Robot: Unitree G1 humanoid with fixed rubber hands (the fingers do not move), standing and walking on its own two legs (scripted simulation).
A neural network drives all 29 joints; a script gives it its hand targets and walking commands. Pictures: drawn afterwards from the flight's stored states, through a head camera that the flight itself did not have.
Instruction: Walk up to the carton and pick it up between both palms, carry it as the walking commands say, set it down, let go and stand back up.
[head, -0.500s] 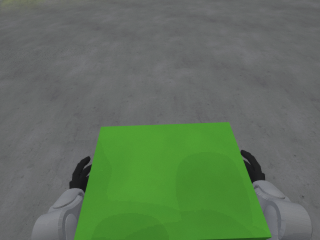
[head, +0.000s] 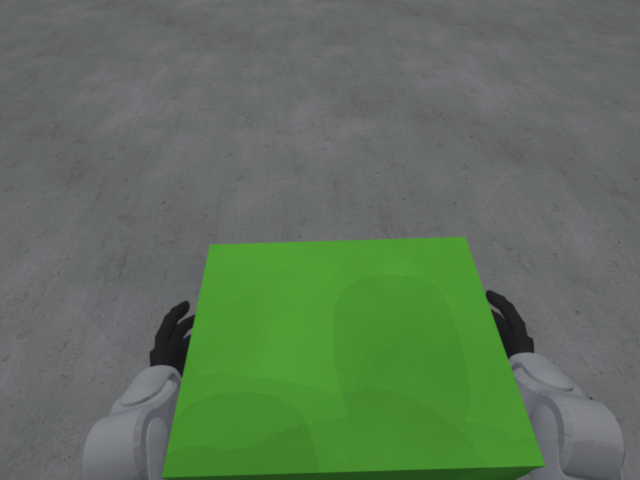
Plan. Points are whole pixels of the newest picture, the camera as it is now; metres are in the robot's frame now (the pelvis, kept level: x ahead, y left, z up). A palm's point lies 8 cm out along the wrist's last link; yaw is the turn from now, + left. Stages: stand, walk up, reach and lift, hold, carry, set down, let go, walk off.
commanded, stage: carry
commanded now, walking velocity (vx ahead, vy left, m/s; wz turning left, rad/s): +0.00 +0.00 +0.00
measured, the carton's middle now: (340, 389) +0.25 -0.01 +0.01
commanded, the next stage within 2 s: none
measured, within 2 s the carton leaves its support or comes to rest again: neither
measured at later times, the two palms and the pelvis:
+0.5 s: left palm (186, 320) +0.33 +0.19 +0.04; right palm (478, 324) +0.30 -0.18 +0.04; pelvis +0.07 +0.02 -0.02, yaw -2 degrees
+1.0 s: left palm (191, 330) +0.32 +0.18 +0.04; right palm (486, 327) +0.30 -0.19 +0.04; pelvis +0.06 +0.01 -0.02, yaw -2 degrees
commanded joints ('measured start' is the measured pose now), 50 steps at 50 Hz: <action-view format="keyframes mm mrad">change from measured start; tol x32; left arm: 1 -372 -662 -730 -153 -107 -23 -91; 11 -368 -626 -716 -27 -54 -88 -126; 13 -501 -778 -892 -432 -233 -83 -110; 17 -364 -578 -678 1 -55 -84 -130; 50 -430 -625 -648 22 -42 -138 -133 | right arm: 1 -392 661 741 -188 125 -31 106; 50 -438 623 665 5 16 -133 137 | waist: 1 -1 133 -155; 6 60 -292 -154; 14 -5 227 -263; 50 13 -23 -228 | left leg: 1 237 75 -46 84 1085 28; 4 -103 22 -1 386 875 7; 6 -734 -97 -42 453 -437 23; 9 -394 -73 -70 96 -125 62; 14 209 250 -323 88 1362 236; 20 -63 80 -128 108 574 84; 50 -67 72 -121 57 449 77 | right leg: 1 -82 50 -63 -48 198 -3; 3 75 53 -66 -234 297 6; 6 792 -236 265 -77 1509 -123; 14 -166 15 41 169 -384 33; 22 203 -121 84 -34 626 12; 50 137 -109 106 -125 382 23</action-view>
